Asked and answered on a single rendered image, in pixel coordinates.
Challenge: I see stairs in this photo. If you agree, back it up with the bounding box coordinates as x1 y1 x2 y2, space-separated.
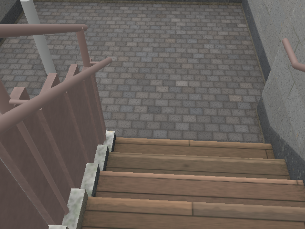
81 137 305 229

